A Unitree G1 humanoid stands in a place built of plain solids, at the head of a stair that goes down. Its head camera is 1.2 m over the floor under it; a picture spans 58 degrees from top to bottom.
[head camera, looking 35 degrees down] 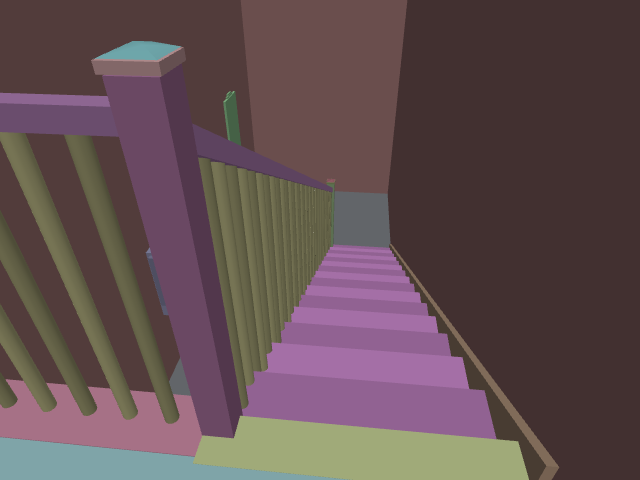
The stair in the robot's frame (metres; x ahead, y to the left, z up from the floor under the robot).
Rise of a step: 0.17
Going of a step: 0.29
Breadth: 0.92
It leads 6 degrees to the right of straight ahead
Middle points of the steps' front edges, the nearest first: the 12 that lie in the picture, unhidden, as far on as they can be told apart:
0.74 -0.17 0.00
1.03 -0.15 -0.16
1.32 -0.18 -0.33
1.62 -0.21 -0.50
1.91 -0.24 -0.66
2.20 -0.26 -0.83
2.49 -0.29 -0.99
2.78 -0.32 -1.16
3.07 -0.35 -1.33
3.36 -0.38 -1.49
3.65 -0.41 -1.66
3.95 -0.44 -1.82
